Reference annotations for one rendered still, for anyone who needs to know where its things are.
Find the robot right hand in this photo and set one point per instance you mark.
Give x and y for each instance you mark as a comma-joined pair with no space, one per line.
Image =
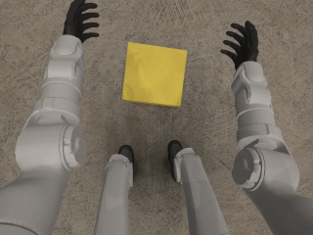
248,51

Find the robot left hand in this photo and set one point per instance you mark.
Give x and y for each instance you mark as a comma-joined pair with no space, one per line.
74,23

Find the left robot forearm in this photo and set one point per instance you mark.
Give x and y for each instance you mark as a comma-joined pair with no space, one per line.
61,86

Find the robot left upper arm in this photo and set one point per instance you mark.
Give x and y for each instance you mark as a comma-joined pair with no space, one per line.
47,154

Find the carton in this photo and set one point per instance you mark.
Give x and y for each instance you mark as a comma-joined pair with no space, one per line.
154,75

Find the robot right shin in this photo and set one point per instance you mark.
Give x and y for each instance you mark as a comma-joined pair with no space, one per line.
187,151

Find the right robot forearm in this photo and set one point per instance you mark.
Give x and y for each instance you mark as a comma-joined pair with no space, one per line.
254,110

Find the robot right upper arm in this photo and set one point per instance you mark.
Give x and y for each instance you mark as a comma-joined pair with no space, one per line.
270,179

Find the right robot thigh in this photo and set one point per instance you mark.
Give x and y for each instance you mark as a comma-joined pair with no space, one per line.
204,214

